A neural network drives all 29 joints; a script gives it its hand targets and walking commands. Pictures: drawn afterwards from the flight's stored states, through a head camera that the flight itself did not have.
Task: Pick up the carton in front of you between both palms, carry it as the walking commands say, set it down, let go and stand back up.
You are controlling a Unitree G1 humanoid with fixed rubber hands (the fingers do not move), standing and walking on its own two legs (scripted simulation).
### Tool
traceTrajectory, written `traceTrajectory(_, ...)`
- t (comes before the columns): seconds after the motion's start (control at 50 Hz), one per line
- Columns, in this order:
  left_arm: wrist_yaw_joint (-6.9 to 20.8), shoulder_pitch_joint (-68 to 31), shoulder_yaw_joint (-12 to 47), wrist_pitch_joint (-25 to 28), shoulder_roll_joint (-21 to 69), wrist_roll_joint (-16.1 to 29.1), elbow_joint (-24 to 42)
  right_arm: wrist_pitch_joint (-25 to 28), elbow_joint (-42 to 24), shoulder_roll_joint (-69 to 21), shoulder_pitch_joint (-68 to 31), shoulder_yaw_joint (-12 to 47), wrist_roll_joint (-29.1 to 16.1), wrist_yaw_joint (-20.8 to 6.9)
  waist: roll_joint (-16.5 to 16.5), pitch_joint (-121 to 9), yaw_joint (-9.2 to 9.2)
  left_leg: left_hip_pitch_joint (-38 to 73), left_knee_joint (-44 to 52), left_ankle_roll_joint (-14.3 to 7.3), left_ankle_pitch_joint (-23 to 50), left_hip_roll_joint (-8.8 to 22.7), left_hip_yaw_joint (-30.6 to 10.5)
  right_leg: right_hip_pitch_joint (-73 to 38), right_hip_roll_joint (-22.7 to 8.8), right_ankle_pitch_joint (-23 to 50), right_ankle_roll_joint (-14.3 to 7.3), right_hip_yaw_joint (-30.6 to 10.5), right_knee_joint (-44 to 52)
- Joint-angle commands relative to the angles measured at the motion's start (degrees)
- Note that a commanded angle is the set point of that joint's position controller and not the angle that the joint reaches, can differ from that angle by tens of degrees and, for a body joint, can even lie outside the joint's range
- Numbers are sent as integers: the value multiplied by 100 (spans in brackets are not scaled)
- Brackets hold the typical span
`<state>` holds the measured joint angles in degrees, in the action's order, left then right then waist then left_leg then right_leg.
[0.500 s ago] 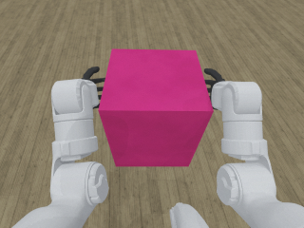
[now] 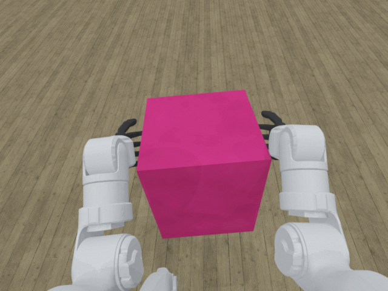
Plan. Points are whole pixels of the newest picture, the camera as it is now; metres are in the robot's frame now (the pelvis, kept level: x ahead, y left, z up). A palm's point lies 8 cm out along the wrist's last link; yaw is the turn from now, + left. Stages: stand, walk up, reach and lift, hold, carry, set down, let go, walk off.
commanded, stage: carry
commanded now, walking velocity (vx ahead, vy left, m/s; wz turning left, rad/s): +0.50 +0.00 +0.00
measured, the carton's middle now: (202, 167) +0.37 +0.00 +0.03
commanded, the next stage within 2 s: none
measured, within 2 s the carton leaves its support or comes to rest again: neither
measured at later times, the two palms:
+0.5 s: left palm (137, 81) +0.60 +0.17 +0.09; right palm (251, 78) +0.59 -0.13 +0.10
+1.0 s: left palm (162, 31) +0.89 +0.13 +0.09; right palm (249, 28) +0.89 -0.17 +0.08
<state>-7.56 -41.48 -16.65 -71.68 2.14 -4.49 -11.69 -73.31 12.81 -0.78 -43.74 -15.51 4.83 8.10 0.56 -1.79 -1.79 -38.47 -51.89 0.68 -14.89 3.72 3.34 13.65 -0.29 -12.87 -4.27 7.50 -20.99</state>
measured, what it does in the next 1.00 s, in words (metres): walks ahead: left foot, then right foot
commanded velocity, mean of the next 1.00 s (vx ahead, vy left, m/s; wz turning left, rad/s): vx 0.50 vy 0.00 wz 0.00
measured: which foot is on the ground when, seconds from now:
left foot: up 0.00-0.18, down 0.20-0.70, up 0.72-1.00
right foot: down 0.00-0.22, up 0.24-0.66, down 0.68-1.00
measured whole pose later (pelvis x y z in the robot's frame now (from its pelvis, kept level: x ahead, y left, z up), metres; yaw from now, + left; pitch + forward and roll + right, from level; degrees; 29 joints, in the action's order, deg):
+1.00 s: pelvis +0.63 -0.02 +0.00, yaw +0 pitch +4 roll +1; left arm -4.4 -7.2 -6.0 -67.4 7.5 -5.7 15.9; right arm -68.6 -16.5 -7.5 -7.6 -5.5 7.4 4.9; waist 0.8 -7.0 -1.0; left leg -37.0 -44.9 1.4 -6.5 7.8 5.6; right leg 8.3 -1.9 -10.7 -2.9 13.1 -15.0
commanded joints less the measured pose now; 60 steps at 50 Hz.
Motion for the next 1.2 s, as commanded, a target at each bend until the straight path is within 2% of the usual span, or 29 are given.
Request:
traceTrajectory(0.0, 1563, -3959, 3513, 126, 6797, 2481, 854, 298, -623, -6960, -3389, 3428, -2179, -1275, -798, -2462, -36, -250, 1045, 52, 687, -7, 249, -2578, -1328, 2847, -425, -1010, 472)
traceTrajectory(0.1, 1556, -2728, 4062, 227, 6551, 2225, 1802, 390, -1671, -6846, -2425, 4057, -2201, -1374, -948, -2201, -69, 622, 2615, -94, 1612, -315, 747, -2797, -1055, 4005, -134, -330, 183)
traceTrajectory(0.14, 1550, -2022, 4284, 227, 6399, 2134, 2057, 371, -2001, -6673, -1900, 4246, -2164, -1435, -984, -2446, 35, 1937, 3251, -220, 1897, -525, 1056, -2538, -973, 4701, 81, -17, -648)
traceTrajectory(0.16, 1562, -1717, 4392, 214, 6321, 2102, 2166, 366, -2049, -6591, -1531, 4311, -2117, -1483, -784, -2760, 140, 3225, 3270, -285, 1840, -472, 1088, -1878, -867, 4323, 261, 178, -1382)
traceTrajectory(0.18, 1591, -1487, 4494, 206, 6193, 2071, 2264, 357, -2100, -6479, -1151, 4343, -2072, -1541, -396, -3135, 270, 4683, 2954, -443, 1594, 413, 92, -638, -838, 2614, 397, 70, -2413)
traceTrajectory(0.2, 1638, -1463, 4671, 147, 6311, 2150, 2365, 397, -2060, -6204, -997, 4337, -1920, -1567, 978, -3735, 291, 6461, 2652, -1336, 1818, 1924, -2243, 1402, -337, 625, 615, -158, -3939)
traceTrajectory(0.22, 1690, -1230, 4678, 135, 6239, 2157, 2393, 422, -1987, -6286, -560, 4374, -1875, -1588, 1515, -3438, 342, 6612, 3170, -1634, 2041, 2052, -3087, 2679, 206, -1550, 620, -411, -4814)
traceTrajectory(0.24, 1708, -982, 4832, 168, 6301, 2141, 2436, 424, -2275, -6261, -320, 4402, -1874, -1617, 1172, -3190, 319, 6395, 3144, -1533, 2161, 2002, -2645, 3103, -90, -1526, 491, -693, -5246)
traceTrajectory(0.26, 1727, -935, 4873, 227, 6303, 2164, 2550, 456, -2565, -6333, -392, 4522, -1914, -1641, 598, -2999, 330, 5948, 3172, -1331, 2363, 1872, -2215, 3095, -334, -1241, 442, -811, -5040)
traceTrajectory(0.28, 1735, -809, 4968, 282, 6366, 2188, 2678, 493, -2840, -6375, -398, 4643, -1952, -1663, 290, -2680, 307, 5323, 3373, -1126, 2323, 1769, -1800, 2917, -540, -904, 454, -811, -4598)
traceTrajectory(0.32, 1693, -506, 5093, 357, 6317, 2133, 2948, 528, -3149, -6531, -234, 4811, -2101, -1732, 402, -2452, 265, 4498, 3788, -920, 1665, 1520, -1098, 2384, -594, -602, 540, -635, -3804)
traceTrajectory(0.4, 1594, 156, 5206, 362, 6204, 2046, 3313, 466, -3396, -6175, 403, 4868, -2259, -1855, 717, -2044, 238, 4055, 4223, -917, 1147, 1208, -375, 2279, -611, 101, 684, -271, -2506)
traceTrajectory(0.54, 1610, 567, 5051, 84, 5512, 1955, 3121, 256, -3204, -5441, 776, 4804, -2142, -1843, 697, -1079, 299, 3911, 4215, -689, 1663, 987, 240, 2000, -420, 1292, 502, 242, -1019)
traceTrajectory(0.6, 1633, 414, 4932, -13, 5272, 1969, 2886, 181, -2986, -5274, 599, 4758, -2090, -1811, 783, -834, 276, 3885, 3843, -564, 1856, 1026, 352, 1501, -400, 1117, 343, 357, -696)
traceTrajectory(0.64, 1645, 466, 4830, -41, 5216, 1949, 2647, 144, -2870, -5223, 468, 4755, -2071, -1796, 584, -1150, 165, 3520, 2542, -392, 2740, 757, 762, 127, 3, 478, 256, 813, -485)
traceTrajectory(0.66, 1653, 531, 4769, -41, 5214, 1914, 2498, 124, -2821, -5162, 435, 4750, -2051, -1785, 193, -1589, 67, 2777, 1392, -220, 2348, 581, 879, -1117, -278, 128, 230, 432, -552)
traceTrajectory(0.68, 1664, 468, 4668, -12, 5106, 1817, 2365, 78, -2830, -5321, 279, 4807, -2118, -1771, -1099, -2110, -3, 1112, -472, 96, 1098, 32, 748, -2419, -1829, -1064, -445, -2179, 44)
traceTrajectory(0.7, 1666, 572, 4647, 32, 5345, 1867, 2213, 75, -2881, -5407, 201, 4804, -2157, -1785, -2168, -2216, -25, -51, -1672, 129, -1148, -508, 359, -2842, -2459, -567, -865, -3862, 849)
traceTrajectory(0.72, 1683, 465, 4705, 76, 5548, 1958, 2392, 128, -2798, -5676, 91, 4868, -2216, -1808, -1594, -2157, 64, -314, -2326, -77, -1190, -163, -223, -2646, -2427, 12, -839, -3426, 735)
traceTrajectory(0.76, 1733, 144, 4898, 198, 6065, 2133, 2703, 284, -2844, -6108, 95, 4890, -2277, -1847, -453, -2077, 112, -183, -2177, -201, -586, 347, -402, -1782, -2119, 138, -501, -2366, 698)
traceTrajectory(0.78, 1760, 32, 4967, 255, 6226, 2189, 2836, 352, -2871, -6224, 134, 4920, -2283, -1842, -336, -2006, 149, 16, -1765, -182, -250, 491, -426, -1339, -1991, -182, -324, -1934, 897)
traceTrajectory(0.82, 1811, 103, 5057, 350, 6358, 2251, 2914, 473, -2981, -6308, 254, 4997, -2201, -1797, -621, -1972, 167, 240, -1254, -124, 193, 469, -203, -1007, -1779, -561, -203, -1322, 1143)
traceTrajectory(0.86, 1854, 377, 5110, 421, 6305, 2262, 2915, 571, -3104, -6281, 476, 5072, -2074, -1738, -773, -1886, 155, 185, -671, -25, 400, 498, -39, -1002, -1725, -517, -256, -990, 1343)
traceTrajectory(0.94, 1845, 628, 5161, 444, 5995, 2261, 3170, 616, -3304, -6159, 823, 5090, -2001, -1689, -670, -1584, 129, -53, 744, 124, 910, 440, 247, -1371, -1609, 92, -354, -622, 1457)
traceTrajectory(1.0, 1782, 619, 5138, 375, 5695, 2237, 3436, 523, -3589, -5884, 758, 5114, -2090, -1677, -710, -1368, 104, 28, 1474, 65, 1302, 311, 437, -1588, -1499, 631, -292, -329, 1384)
traceTrajectory(1.08, 1672, 804, 4995, 178, 5282, 2067, 3327, 284, -3611, -5409, 775, 5045, -2151, -1690, -852, -1030, 76, 249, 2146, -86, 1435, 164, 628, -1841, -1458, 1296, -204, -82, 1132)
traceTrajectory(1.14, 1626, 743, 4936, 49, 5119, 1995, 3194, 144, -3470, -5191, 720, 4921, -2144, -1722, -912, -1020, 93, 1037, 2574, -250, 1106, -16, 926, -1885, -1408, 2098, -44, 124, 395)
traceTrajectory(1.16, 1616, 661, 4932, 12, 5098, 1993, 3171, 116, -3369, -5162, 752, 4861, -2129, -1733, -727, -1241, 186, 1913, 2836, -273, 927, -274, 1207, -1623, -1205, 2489, 91, 422, -409)
traceTrajectory(1.18, 1605, 596, 4933, -24, 5067, 1981, 3154, 95, -3238, -5125, 826, 4776, -2113, -1743, -389, -1693, 295, 3344, 2675, -305, 602, -186, 1037, -837, -1012, 2278, 264, 584, -1501)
